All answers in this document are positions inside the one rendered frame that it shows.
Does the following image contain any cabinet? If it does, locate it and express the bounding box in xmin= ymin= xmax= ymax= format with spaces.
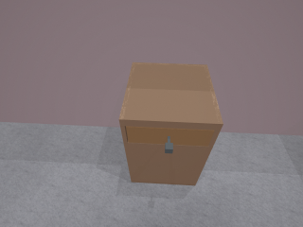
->
xmin=118 ymin=62 xmax=223 ymax=186

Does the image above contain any drawer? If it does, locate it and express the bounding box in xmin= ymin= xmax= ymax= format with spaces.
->
xmin=126 ymin=126 xmax=214 ymax=147

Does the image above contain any handle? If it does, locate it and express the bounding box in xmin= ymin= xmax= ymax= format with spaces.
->
xmin=165 ymin=136 xmax=173 ymax=154

